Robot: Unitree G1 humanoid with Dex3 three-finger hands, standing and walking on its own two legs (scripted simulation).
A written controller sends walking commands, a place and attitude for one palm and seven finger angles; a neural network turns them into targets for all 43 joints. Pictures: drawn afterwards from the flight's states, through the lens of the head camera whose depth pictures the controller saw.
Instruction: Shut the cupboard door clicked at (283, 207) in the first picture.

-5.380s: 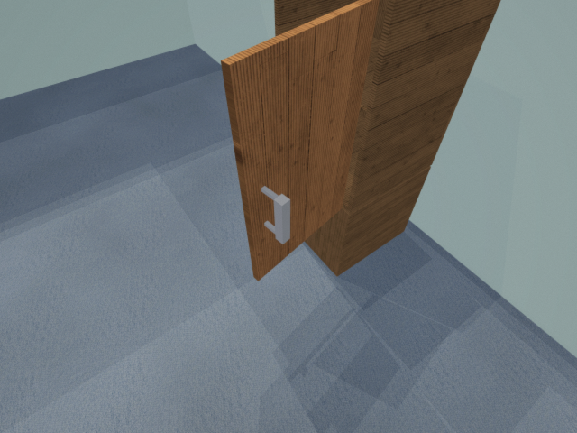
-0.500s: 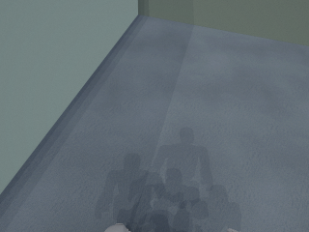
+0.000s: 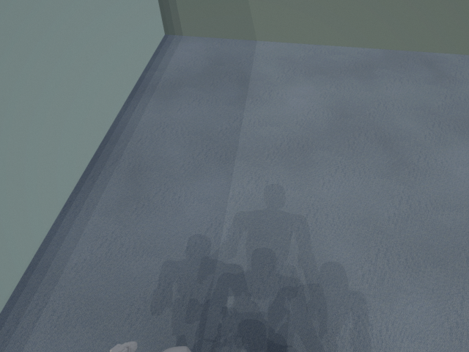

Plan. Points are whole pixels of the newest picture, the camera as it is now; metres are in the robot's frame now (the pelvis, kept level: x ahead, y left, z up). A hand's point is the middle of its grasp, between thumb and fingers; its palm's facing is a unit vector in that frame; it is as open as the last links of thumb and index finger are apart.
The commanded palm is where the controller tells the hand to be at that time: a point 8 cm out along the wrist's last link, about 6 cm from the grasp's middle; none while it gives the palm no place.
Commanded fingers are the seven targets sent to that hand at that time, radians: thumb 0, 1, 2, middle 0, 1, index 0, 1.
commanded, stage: walk to a spot facing it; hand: left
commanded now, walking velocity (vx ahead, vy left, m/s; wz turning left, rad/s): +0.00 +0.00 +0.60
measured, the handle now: out of the picture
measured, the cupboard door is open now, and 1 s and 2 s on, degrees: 100 100 100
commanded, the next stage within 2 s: none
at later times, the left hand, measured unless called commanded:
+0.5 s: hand (139, 323) +0.19 +0.20 -0.16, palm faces +0.25 -0.94 -0.23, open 7.4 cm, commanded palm none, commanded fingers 0.00 0.90 0.90 -0.20 -0.30 -0.20 -0.30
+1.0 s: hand out of the picture +0.10 +0.16 -0.18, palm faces +0.56 -0.78 -0.27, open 7.4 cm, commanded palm none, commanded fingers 0.00 0.90 0.90 -0.20 -0.30 -0.20 -0.30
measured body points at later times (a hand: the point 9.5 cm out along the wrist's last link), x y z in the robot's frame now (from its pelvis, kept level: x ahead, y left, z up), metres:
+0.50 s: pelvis +0.13 -0.02 +0.00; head +0.17 -0.01 +0.45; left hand +0.18 +0.25 -0.14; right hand +0.26 -0.24 -0.15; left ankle +0.16 +0.11 -0.73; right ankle +0.16 -0.16 -0.70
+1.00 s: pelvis +0.17 -0.06 -0.01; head +0.22 -0.01 +0.44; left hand +0.07 +0.20 -0.16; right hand +0.42 -0.21 -0.13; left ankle +0.12 +0.06 -0.73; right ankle +0.21 -0.18 -0.67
